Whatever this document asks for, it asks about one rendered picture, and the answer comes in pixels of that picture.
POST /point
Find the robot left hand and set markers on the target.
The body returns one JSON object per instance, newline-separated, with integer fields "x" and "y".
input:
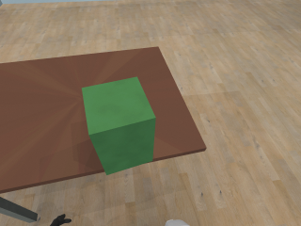
{"x": 60, "y": 220}

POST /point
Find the table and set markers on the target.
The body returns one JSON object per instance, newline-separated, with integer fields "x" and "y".
{"x": 43, "y": 124}

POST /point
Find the carton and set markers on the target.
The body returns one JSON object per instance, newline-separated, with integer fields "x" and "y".
{"x": 120, "y": 124}

